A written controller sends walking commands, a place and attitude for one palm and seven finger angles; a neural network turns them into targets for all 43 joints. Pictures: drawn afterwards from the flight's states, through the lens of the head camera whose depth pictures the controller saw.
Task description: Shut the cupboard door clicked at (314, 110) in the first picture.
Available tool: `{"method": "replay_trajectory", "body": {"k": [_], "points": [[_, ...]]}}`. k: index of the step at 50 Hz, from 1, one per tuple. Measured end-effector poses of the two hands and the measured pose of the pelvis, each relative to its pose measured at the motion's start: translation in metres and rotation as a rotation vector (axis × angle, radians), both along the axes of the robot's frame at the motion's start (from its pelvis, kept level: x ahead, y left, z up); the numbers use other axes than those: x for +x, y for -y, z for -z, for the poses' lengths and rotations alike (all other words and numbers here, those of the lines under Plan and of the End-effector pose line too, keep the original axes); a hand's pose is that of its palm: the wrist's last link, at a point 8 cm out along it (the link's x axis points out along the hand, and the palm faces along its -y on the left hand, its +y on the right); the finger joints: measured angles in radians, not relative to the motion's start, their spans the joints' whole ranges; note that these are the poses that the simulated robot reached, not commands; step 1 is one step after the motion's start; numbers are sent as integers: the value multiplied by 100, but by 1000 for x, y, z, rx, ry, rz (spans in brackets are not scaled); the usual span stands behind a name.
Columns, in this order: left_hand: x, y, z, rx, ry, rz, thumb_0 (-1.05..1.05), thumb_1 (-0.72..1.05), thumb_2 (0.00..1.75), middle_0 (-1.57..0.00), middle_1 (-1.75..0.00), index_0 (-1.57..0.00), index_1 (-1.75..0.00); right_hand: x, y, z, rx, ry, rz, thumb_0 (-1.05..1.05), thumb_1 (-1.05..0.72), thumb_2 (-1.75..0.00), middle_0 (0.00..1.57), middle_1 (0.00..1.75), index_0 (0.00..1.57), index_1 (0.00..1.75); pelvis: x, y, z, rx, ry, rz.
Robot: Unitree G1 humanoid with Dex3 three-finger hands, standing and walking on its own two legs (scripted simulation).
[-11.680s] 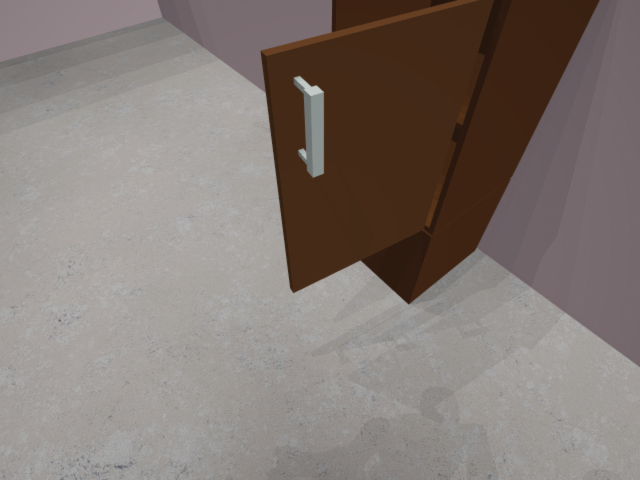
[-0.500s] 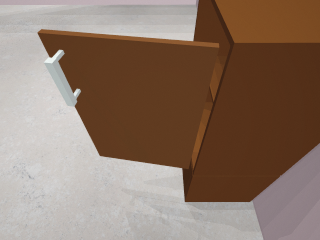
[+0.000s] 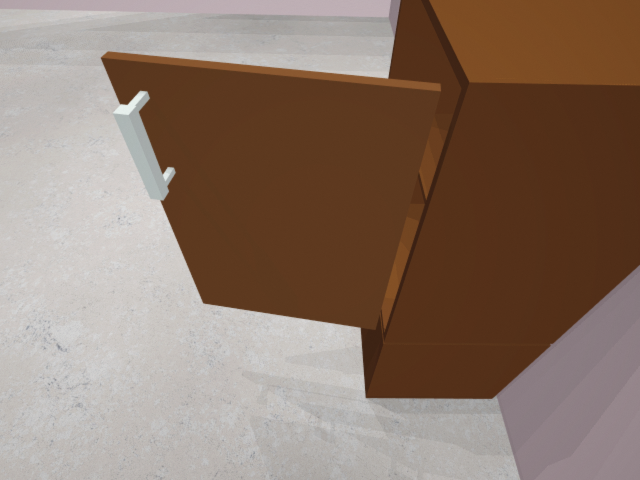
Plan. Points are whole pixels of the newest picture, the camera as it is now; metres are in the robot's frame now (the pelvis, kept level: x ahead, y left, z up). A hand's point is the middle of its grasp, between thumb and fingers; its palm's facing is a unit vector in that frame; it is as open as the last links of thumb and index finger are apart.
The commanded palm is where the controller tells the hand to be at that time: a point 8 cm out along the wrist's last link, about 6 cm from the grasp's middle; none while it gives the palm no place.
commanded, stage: look again from close up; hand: left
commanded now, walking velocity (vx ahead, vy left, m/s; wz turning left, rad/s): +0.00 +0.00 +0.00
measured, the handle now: (150, 147) +0.50 +0.28 +0.14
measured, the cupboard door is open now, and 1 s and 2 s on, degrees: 81 81 81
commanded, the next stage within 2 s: shuffle to correct the standing spot in 1.26 s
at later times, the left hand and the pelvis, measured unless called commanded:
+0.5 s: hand out of the picture -0.01 +0.16 -0.17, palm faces +0.03 -0.98 -0.20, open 7.3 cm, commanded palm none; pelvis +0.00 -0.01 +0.00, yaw +1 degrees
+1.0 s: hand out of the picture +0.00 +0.16 -0.17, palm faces +0.04 -0.98 -0.21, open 7.3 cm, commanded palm none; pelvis +0.01 -0.02 +0.00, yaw +1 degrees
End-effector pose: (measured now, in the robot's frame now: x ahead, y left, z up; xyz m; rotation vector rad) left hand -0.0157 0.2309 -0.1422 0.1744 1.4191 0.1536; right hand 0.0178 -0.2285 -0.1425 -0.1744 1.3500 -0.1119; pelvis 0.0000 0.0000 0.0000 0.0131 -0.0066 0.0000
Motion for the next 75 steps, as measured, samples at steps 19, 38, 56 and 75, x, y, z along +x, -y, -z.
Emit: {"method": "replay_trajectory", "body": {"k": [19, 38, 56, 75], "points": [[-2, 18, 2, -20, -2, -22, 0, 91, 90, -20, -30, -20, -30, 2, 8, -1, -9, -14, 1, 1, -92, -90, 20, 30, 20, 30, 2, 9, -2, -1, 5, -10], [7, 20, -1, -4, 18, -23, 0, 91, 90, -20, -30, -20, -30, 7, 16, -1, -6, -13, -2, 1, -92, -90, 20, 30, 20, 30, 5, 18, -3, 2, 3, -13], [8, 25, -2, 1, 29, -34, 0, 91, 90, -20, -30, -20, -30, 17, 24, -2, -8, 4, -14, 0, -91, -90, 20, 30, 20, 30, 6, 25, -3, 3, 6, -18], [1, 29, -4, 4, 24, -50, 0, 91, 90, -20, -30, -20, -30, 14, 28, -1, -6, -2, -20, 0, -91, -90, 20, 30, 20, 30, 4, 28, -4, 3, 6, -16]]}}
